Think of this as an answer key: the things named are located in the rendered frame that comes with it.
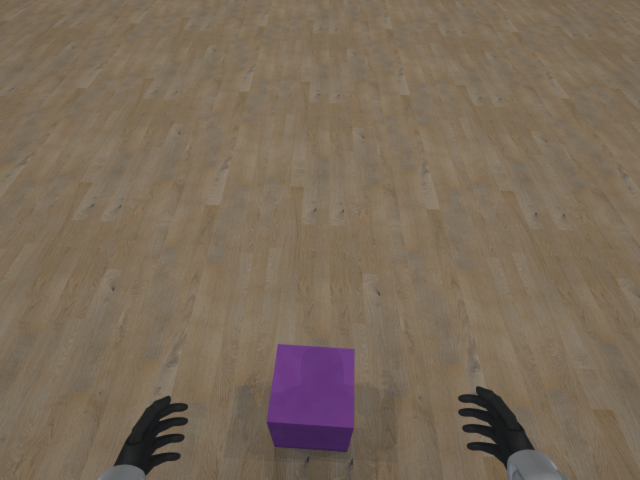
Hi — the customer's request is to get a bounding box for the carton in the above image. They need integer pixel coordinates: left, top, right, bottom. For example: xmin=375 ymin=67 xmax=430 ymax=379
xmin=267 ymin=344 xmax=355 ymax=452

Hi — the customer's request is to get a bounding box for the robot left hand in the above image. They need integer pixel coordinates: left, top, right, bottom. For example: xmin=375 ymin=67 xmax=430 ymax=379
xmin=113 ymin=396 xmax=188 ymax=476

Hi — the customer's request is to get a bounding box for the robot right forearm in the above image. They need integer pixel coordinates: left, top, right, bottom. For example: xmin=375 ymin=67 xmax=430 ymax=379
xmin=507 ymin=449 xmax=570 ymax=480

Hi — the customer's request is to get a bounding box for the robot right hand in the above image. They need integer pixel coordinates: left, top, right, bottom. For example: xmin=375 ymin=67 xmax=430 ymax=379
xmin=458 ymin=386 xmax=535 ymax=470

